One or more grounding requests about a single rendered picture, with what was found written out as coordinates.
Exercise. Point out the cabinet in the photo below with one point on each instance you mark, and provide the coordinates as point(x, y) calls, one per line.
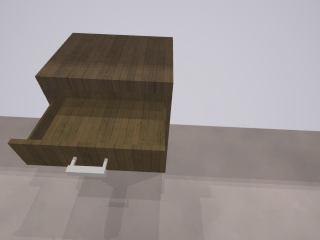
point(112, 63)

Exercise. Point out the handle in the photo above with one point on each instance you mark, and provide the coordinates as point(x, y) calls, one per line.
point(88, 171)

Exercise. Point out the drawer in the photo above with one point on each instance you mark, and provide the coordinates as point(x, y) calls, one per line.
point(127, 128)

